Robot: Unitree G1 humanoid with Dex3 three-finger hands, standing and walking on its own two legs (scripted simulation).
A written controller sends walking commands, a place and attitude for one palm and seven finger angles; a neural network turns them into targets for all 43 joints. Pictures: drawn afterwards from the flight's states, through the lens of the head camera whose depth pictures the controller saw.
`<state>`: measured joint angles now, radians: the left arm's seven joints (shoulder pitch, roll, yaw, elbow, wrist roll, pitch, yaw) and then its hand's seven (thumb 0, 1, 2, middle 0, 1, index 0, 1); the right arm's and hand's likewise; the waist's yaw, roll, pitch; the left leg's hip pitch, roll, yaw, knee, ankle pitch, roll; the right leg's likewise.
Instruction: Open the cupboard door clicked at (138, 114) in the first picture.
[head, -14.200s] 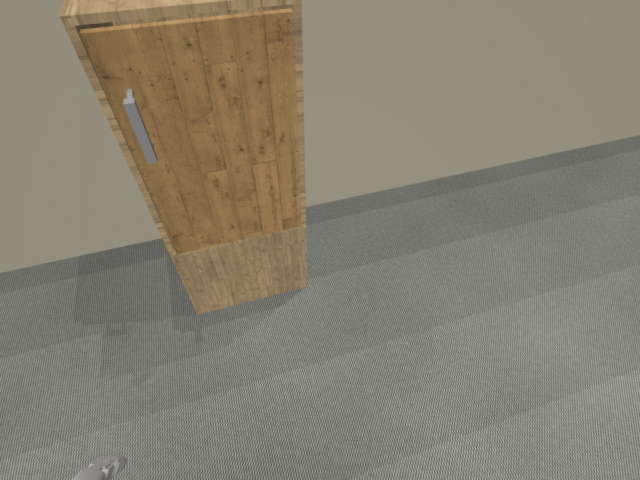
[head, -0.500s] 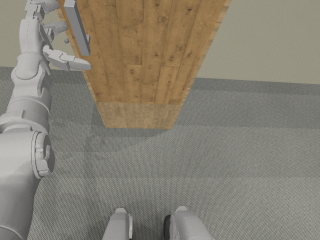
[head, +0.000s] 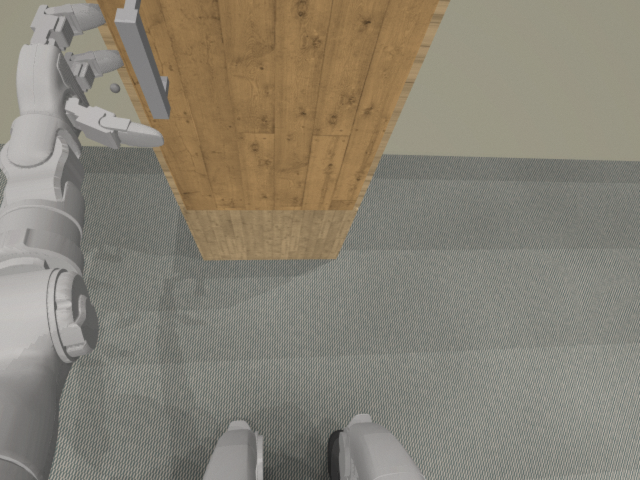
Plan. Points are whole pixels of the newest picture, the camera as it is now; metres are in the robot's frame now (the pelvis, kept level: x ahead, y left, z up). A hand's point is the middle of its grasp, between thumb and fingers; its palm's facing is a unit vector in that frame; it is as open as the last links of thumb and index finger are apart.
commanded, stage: move the hooked fingers beside the handle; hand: left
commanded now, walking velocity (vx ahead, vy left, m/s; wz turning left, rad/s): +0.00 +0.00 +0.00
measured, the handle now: (148, 58) +0.59 +0.17 +0.09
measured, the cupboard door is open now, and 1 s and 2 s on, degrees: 0 2 2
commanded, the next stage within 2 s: slide the fingers in behind the handle in 2.00 s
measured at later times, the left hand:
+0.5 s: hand (107, 89) +0.54 +0.21 +0.09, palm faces +0.01 -1.00 -0.01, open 14.6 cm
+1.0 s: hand (98, 89) +0.54 +0.21 +0.09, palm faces -0.02 -1.00 -0.01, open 14.2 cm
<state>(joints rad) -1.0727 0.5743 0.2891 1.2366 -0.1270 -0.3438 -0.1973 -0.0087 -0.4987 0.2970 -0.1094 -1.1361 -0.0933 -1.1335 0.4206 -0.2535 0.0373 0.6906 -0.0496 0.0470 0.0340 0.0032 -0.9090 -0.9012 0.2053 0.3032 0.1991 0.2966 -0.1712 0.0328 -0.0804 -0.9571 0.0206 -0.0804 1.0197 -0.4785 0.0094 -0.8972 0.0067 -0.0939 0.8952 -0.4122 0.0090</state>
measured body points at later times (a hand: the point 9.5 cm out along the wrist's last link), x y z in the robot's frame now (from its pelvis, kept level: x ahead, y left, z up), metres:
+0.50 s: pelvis +0.00 +0.00 +0.00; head +0.15 +0.03 +0.42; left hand +0.53 +0.26 +0.09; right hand -0.03 -0.26 -0.10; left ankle -0.01 +0.10 -0.68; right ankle +0.00 -0.14 -0.67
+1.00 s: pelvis +0.00 +0.00 +0.00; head +0.15 +0.02 +0.42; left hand +0.53 +0.27 +0.09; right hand -0.04 -0.26 -0.10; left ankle -0.01 +0.10 -0.68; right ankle +0.00 -0.14 -0.68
